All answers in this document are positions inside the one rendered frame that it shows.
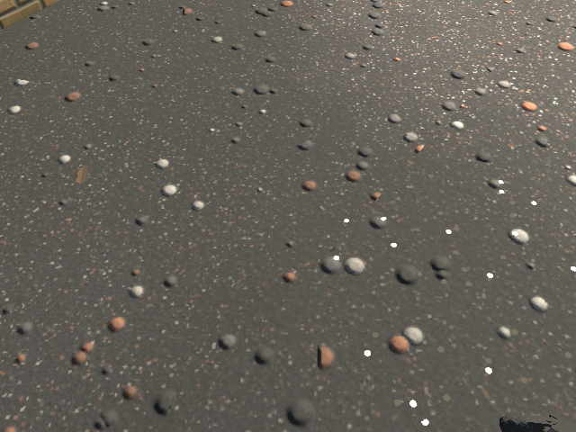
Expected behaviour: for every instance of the robot right hand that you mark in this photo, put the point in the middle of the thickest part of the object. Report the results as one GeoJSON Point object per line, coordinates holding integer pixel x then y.
{"type": "Point", "coordinates": [526, 423]}

